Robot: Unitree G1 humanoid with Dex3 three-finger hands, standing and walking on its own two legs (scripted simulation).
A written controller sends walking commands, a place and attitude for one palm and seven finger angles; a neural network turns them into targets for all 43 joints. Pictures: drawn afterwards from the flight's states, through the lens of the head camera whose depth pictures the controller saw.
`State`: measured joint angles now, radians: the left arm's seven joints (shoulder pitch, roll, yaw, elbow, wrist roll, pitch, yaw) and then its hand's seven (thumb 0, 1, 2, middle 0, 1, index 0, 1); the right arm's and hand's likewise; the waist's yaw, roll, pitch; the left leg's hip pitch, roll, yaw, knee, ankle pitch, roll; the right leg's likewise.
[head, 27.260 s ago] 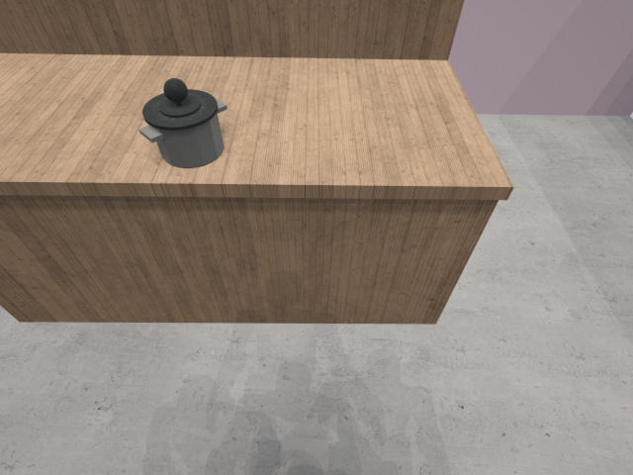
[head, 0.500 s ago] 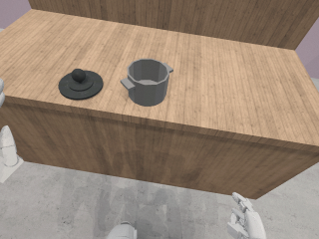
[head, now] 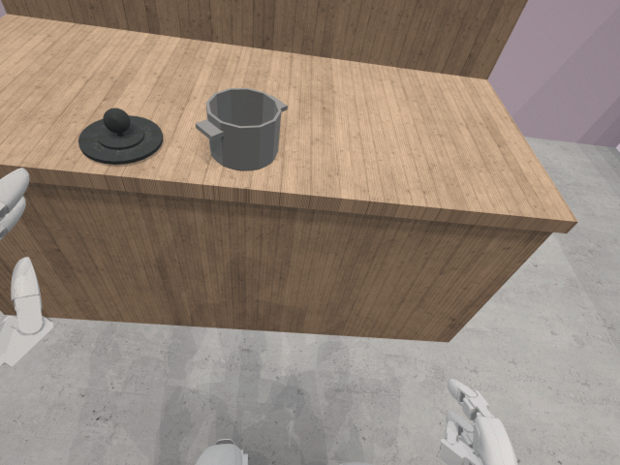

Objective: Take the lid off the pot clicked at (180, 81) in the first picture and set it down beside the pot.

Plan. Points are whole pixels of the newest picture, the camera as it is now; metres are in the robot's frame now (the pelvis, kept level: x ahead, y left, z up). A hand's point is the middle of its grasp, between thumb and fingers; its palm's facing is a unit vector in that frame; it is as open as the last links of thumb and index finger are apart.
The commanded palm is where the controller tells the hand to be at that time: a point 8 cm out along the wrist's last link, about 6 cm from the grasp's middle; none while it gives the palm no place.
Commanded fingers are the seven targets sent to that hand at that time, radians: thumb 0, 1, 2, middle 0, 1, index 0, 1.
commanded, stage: stop stepping back and stand still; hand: left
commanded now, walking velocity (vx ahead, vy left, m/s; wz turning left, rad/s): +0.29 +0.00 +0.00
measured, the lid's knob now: (116, 120) +0.73 +0.39 +0.00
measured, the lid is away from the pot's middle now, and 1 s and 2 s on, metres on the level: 0.25 0.25 0.25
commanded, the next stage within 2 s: let the arm hang, fingers relaxed in 1.02 s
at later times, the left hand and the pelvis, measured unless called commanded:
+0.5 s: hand out of the picture +0.06 +0.28 +0.21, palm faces +0.37 -0.82 -0.43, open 7.4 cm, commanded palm +0.00 +0.32 +0.21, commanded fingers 0.00 0.90 0.90 -0.20 -0.30 -0.20 -0.30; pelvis -0.12 +0.04 +0.01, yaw +2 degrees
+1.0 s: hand out of the picture -0.08 +0.22 -0.15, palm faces +0.05 -1.00 -0.03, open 6.8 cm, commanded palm none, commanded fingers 0.00 0.90 0.90 -0.20 -0.30 -0.20 -0.30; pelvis -0.18 +0.07 +0.02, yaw +3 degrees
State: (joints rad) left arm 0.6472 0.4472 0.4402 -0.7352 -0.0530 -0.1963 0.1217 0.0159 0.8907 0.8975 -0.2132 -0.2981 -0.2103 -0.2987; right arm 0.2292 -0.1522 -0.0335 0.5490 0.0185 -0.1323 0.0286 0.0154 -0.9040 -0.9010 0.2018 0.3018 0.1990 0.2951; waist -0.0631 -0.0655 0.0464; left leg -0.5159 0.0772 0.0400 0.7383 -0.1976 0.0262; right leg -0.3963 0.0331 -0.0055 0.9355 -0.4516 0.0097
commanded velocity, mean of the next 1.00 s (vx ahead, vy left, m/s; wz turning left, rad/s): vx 0.19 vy -0.05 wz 0.00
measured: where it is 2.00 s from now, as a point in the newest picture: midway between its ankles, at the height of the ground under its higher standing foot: outside the picture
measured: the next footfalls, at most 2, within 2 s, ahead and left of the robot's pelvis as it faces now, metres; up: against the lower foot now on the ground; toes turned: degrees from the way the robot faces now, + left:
right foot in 0.04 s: +0.01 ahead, -0.14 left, +0.00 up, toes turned -3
left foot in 0.26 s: -0.07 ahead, +0.09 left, +0.00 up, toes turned +6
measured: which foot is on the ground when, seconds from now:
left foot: down 0.00-0.06, up 0.08-0.24, down 0.26-1.00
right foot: up 0.00-0.02, down 0.04-0.28, up 0.30-0.54, down 0.56-0.70, up 0.72-1.00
